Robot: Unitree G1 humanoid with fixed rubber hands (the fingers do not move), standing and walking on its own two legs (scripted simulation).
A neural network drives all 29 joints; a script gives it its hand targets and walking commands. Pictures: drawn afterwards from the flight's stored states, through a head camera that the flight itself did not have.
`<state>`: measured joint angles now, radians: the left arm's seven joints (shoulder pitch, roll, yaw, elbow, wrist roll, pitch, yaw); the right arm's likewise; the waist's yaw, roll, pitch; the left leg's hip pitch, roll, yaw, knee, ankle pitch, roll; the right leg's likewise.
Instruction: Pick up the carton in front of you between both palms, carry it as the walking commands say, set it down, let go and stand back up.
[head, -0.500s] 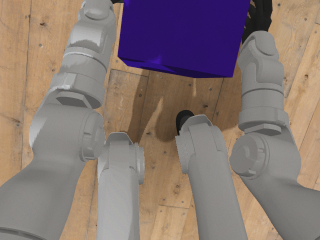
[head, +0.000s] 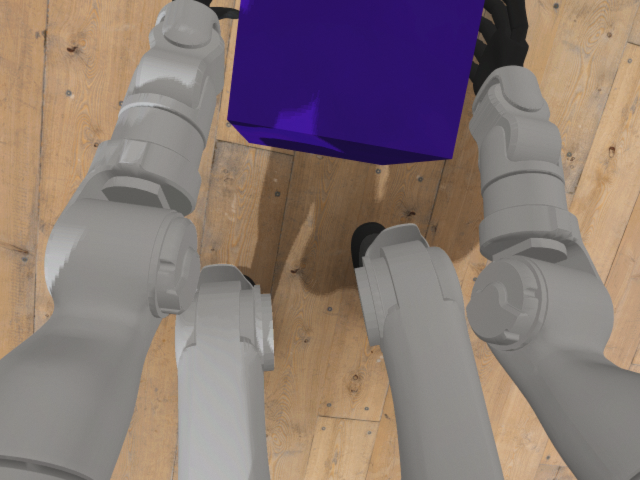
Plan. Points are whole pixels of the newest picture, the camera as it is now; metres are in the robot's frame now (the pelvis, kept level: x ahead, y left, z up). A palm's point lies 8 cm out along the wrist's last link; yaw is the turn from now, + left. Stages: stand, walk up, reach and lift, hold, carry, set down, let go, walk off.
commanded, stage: set down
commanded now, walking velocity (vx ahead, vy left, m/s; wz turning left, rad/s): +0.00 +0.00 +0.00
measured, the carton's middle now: (340, 63) +0.50 -0.10 -0.25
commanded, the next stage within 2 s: let go in 1.94 s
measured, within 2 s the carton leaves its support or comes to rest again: rests again in 0.22 s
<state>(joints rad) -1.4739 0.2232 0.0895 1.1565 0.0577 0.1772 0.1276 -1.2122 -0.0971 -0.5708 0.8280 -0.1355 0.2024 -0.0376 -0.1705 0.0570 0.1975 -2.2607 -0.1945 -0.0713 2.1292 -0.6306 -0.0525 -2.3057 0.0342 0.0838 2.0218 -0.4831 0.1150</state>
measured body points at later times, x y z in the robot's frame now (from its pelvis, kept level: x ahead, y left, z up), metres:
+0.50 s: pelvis +0.00 +0.00 -0.01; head +0.36 -0.01 +0.24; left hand +0.56 +0.04 -0.20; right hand +0.47 -0.26 -0.19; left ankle +0.09 +0.11 -0.36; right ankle +0.13 -0.15 -0.36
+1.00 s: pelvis -0.01 -0.01 -0.02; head +0.36 -0.02 +0.22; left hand +0.58 +0.06 -0.20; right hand +0.47 -0.30 -0.19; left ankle +0.09 +0.11 -0.36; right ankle +0.13 -0.15 -0.36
